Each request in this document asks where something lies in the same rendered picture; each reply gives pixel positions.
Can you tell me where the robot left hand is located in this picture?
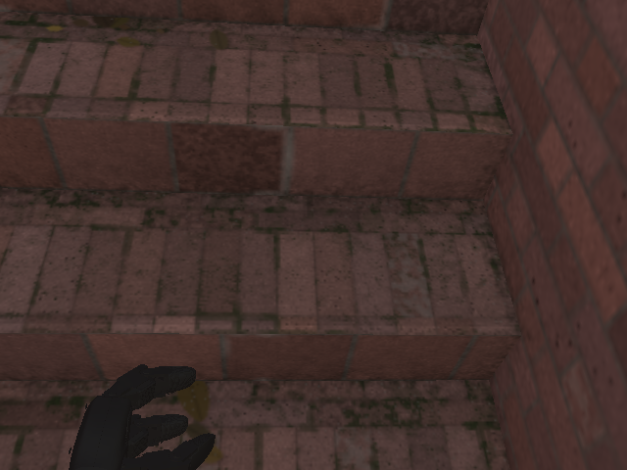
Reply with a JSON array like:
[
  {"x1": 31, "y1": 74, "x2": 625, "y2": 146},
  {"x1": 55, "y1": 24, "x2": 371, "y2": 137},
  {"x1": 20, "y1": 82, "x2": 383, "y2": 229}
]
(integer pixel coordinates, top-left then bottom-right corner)
[{"x1": 69, "y1": 364, "x2": 216, "y2": 470}]

